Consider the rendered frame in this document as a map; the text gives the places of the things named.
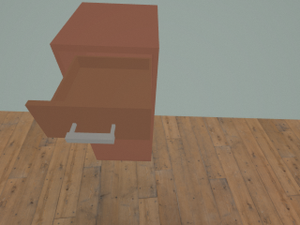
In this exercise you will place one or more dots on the cabinet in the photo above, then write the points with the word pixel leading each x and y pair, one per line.
pixel 115 30

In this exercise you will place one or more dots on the drawer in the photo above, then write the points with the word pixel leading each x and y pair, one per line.
pixel 97 92

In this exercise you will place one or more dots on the handle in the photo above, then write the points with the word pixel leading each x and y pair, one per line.
pixel 87 137

